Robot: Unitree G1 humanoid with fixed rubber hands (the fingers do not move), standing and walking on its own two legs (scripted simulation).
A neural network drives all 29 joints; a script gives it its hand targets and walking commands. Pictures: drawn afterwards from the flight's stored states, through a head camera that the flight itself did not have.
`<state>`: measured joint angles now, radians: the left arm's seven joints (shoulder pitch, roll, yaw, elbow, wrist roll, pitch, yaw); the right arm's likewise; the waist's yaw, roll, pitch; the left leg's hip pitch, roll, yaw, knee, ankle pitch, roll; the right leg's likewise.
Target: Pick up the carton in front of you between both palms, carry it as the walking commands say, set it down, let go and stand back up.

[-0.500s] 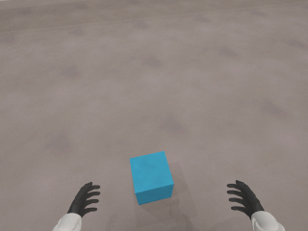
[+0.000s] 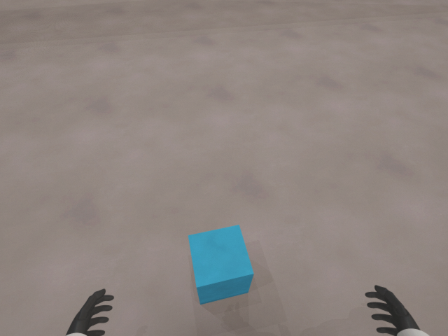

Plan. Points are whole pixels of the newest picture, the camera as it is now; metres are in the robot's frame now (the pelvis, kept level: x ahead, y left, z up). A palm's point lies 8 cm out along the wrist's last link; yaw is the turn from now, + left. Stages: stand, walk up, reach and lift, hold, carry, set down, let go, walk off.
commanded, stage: stand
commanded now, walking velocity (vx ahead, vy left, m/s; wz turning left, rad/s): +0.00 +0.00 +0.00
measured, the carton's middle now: (219, 265) +0.45 +0.03 -0.65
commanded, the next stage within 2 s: none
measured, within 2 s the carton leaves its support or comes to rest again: neither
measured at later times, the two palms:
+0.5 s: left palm out of the picture +0.12 +0.30 -0.10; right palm out of the picture +0.11 -0.29 -0.08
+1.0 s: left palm out of the picture +0.08 +0.30 -0.10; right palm out of the picture +0.08 -0.30 -0.09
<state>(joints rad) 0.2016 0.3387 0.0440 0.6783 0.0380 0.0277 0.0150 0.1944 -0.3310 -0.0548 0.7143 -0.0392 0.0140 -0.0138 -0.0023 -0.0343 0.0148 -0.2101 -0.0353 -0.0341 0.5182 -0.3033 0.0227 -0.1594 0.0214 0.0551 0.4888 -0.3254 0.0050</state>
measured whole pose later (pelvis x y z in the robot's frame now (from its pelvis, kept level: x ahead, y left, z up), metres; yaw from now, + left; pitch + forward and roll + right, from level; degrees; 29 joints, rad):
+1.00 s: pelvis -0.02 +0.00 +0.01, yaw +0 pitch -2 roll +0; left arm 0.16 0.38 0.01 0.96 0.02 -0.01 0.02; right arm 0.13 -0.37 -0.01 0.98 -0.02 -0.01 -0.02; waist 0.00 -0.02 0.02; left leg -0.13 -0.03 -0.03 0.38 -0.21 0.03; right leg -0.08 0.01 0.06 0.36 -0.24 0.01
